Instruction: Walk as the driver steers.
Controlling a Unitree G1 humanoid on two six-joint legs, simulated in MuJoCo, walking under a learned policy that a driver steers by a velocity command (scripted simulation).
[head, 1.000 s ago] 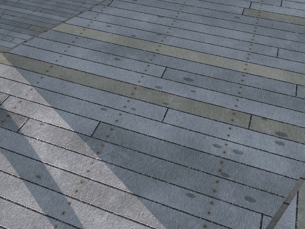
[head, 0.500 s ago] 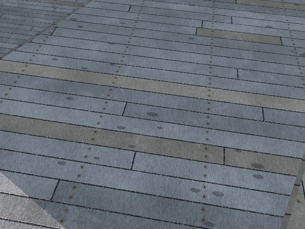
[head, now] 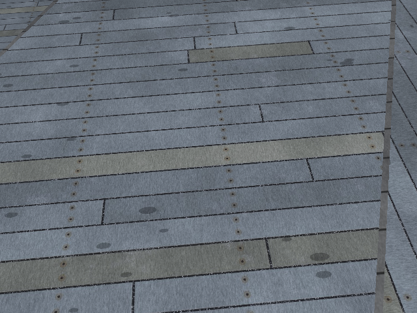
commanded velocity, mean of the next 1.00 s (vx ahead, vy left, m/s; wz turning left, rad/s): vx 0.50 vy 0.00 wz -0.28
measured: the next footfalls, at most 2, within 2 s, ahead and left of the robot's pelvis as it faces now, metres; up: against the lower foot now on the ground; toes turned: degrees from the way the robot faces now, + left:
left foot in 0.22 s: +0.32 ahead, +0.13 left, +0.00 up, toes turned -9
right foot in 0.74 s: +0.49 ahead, -0.17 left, +0.00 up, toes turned -24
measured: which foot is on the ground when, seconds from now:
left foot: up 0.00-0.20, down 0.22-0.74, up 0.76-1.00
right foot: down 0.00-0.24, up 0.26-0.72, down 0.74-1.00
